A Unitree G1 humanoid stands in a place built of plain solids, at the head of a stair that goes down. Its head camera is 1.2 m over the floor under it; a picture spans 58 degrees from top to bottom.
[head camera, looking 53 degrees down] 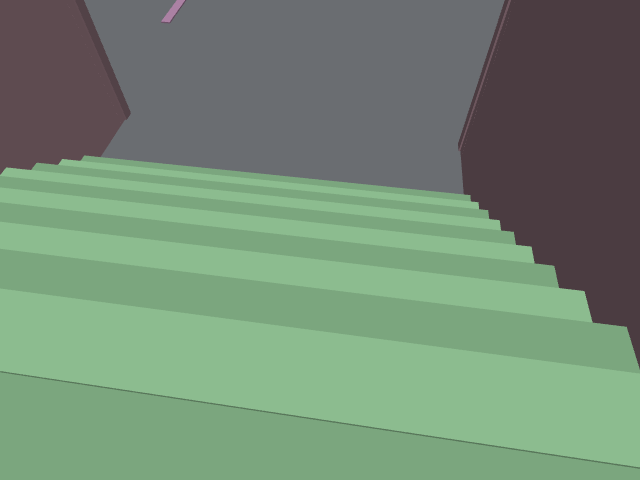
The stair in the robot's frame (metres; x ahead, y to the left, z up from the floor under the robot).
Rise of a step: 0.19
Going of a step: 0.25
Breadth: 3.71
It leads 8 degrees to the right of straight ahead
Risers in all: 10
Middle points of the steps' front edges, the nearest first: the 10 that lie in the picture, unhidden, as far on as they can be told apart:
0.68 0.80 0.00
0.93 0.76 -0.18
1.18 0.72 -0.37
1.43 0.69 -0.56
1.68 0.65 -0.74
1.94 0.62 -0.93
2.19 0.58 -1.12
2.44 0.54 -1.30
2.69 0.51 -1.49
2.94 0.47 -1.68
